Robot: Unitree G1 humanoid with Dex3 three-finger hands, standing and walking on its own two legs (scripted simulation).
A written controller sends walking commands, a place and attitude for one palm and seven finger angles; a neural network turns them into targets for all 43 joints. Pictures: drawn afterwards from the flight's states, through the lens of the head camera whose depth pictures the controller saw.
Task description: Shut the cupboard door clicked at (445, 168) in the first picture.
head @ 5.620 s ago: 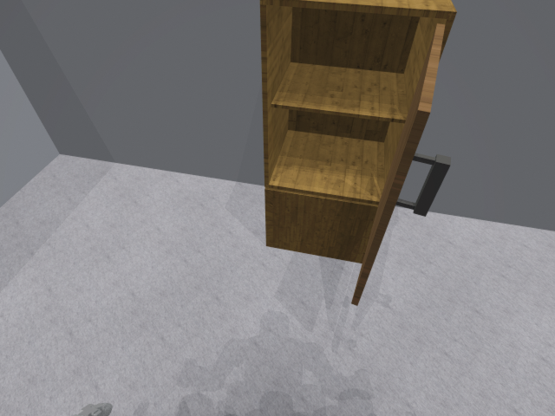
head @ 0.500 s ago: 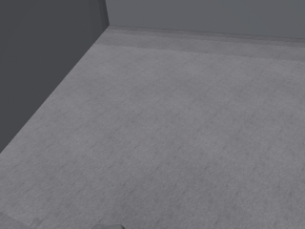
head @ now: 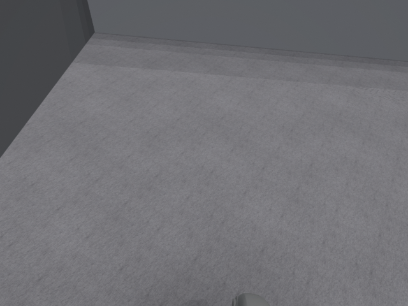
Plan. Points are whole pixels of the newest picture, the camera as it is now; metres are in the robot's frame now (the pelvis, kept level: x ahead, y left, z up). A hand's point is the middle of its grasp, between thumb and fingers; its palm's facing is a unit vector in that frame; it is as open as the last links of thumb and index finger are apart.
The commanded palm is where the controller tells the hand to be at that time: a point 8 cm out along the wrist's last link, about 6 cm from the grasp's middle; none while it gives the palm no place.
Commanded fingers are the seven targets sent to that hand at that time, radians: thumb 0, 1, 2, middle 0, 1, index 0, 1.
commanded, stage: walk around to get in front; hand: left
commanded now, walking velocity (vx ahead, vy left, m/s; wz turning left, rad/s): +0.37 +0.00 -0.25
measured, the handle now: out of the picture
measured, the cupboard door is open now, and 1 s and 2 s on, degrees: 80 80 80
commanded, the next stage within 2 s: walk to a spot facing it in 1.86 s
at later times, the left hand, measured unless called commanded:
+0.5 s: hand (175, 229) +0.34 +0.09 -0.17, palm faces -0.04 -0.98 -0.17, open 7.1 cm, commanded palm none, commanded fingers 0.00 0.90 0.90 -0.20 -0.30 -0.20 -0.30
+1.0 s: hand (163, 210) +0.41 +0.13 -0.20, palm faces -0.03 -0.99 -0.12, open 7.4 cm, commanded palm none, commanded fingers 0.00 0.90 0.90 -0.20 -0.30 -0.20 -0.30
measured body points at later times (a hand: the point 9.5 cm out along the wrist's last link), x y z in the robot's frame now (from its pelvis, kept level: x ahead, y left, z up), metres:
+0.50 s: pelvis +0.22 -0.07 -0.02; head +0.23 -0.08 +0.43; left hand +0.34 +0.14 -0.16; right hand +0.11 -0.25 -0.17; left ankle +0.13 +0.07 -0.64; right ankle +0.24 -0.14 -0.75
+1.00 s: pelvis +0.45 -0.03 -0.02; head +0.47 -0.02 +0.43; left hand +0.41 +0.19 -0.18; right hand +0.52 -0.27 -0.15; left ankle +0.52 +0.04 -0.75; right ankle +0.34 -0.15 -0.64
